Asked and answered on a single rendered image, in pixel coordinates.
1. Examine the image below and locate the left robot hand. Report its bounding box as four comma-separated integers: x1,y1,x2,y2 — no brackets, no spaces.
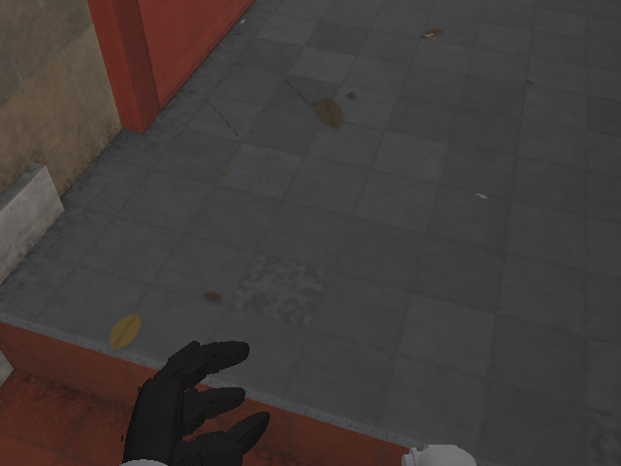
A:
121,341,270,466

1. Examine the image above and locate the right robot thigh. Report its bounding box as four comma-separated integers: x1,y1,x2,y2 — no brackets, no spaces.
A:
402,445,476,466

